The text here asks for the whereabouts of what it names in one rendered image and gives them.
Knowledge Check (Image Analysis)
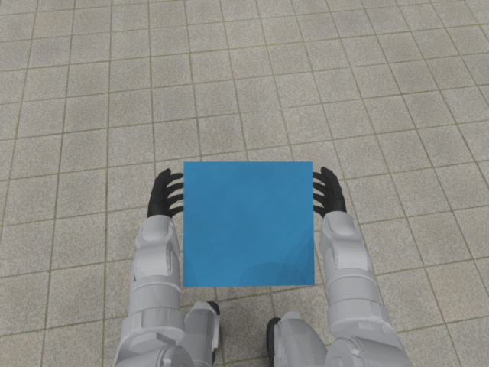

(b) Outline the robot left foot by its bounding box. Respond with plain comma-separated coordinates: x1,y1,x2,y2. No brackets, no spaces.
207,301,220,365

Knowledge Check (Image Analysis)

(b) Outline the right robot upper arm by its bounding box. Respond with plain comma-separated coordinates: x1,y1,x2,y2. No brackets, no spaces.
325,336,413,367

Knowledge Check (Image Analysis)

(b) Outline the left robot forearm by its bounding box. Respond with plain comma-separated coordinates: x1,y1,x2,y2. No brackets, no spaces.
112,215,185,367

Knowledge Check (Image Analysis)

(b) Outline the right robot hand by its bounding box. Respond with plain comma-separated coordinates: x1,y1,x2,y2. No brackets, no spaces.
313,167,347,218

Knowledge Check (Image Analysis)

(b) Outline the carton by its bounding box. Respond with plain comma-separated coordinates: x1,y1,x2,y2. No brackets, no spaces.
183,161,315,287

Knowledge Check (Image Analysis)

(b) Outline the left robot hand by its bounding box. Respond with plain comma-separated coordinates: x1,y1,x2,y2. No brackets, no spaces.
147,168,183,219

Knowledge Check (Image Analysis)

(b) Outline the left robot upper arm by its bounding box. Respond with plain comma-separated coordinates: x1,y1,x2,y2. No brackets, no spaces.
116,344,195,367

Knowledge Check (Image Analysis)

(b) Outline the right robot forearm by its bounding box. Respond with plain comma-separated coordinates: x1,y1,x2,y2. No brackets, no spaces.
319,211,409,358

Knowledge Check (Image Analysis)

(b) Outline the right robot thigh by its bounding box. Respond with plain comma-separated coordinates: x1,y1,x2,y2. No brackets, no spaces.
274,319,328,367

